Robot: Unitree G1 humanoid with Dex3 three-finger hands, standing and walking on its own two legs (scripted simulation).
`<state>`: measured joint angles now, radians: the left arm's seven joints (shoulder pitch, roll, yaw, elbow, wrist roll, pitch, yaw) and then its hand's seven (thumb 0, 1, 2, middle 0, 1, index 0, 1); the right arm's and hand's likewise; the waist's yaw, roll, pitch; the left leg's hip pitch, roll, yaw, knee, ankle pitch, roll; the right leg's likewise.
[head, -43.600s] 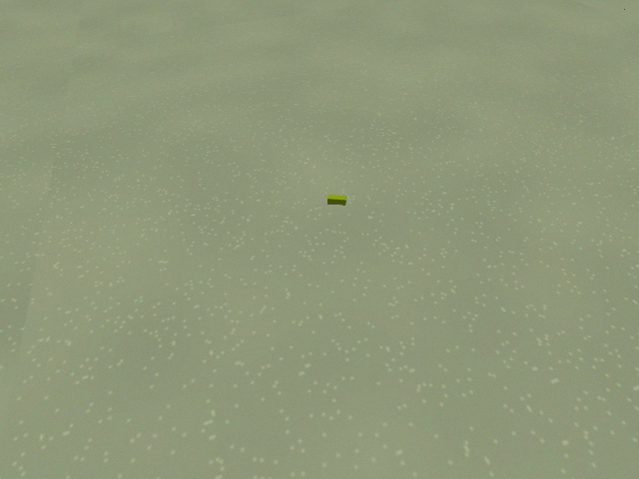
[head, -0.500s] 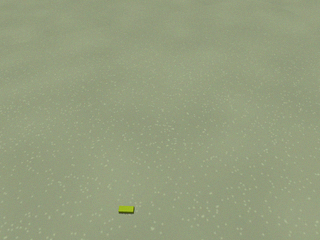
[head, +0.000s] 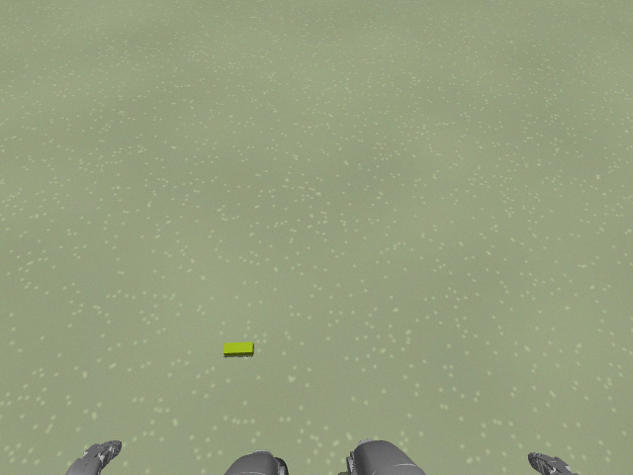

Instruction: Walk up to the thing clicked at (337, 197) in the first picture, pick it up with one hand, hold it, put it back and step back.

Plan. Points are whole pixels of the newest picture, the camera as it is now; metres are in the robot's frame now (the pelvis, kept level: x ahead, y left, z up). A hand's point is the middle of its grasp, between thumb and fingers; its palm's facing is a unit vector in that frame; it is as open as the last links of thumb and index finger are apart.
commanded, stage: step back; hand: left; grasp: from above
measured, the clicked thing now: (239, 348) +0.48 +0.23 -0.75
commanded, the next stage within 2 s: none
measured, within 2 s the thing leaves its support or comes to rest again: neither
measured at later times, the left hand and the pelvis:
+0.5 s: hand out of the picture +0.00 +0.25 -0.14, palm faces +0.05 -0.92 -0.39, open 7.4 cm; pelvis -0.13 -0.02 -0.01, yaw +4 degrees
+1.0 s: hand out of the picture -0.24 +0.21 -0.15, palm faces -0.01 -0.91 -0.41, open 7.4 cm; pelvis -0.30 -0.06 -0.01, yaw -2 degrees
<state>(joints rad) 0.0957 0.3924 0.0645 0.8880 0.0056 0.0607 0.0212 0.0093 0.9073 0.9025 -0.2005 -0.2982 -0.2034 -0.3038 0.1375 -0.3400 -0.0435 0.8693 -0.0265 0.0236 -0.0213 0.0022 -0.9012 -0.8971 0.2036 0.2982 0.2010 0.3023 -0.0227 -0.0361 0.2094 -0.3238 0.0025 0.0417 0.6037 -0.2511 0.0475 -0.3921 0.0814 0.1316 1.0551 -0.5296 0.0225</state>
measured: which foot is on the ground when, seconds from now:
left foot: down 0.00-0.16, up 0.18-0.48, down 0.50-0.94, up 0.96-1.00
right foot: up 0.00-0.10, down 0.12-0.52, up 0.54-0.88, down 0.90-1.00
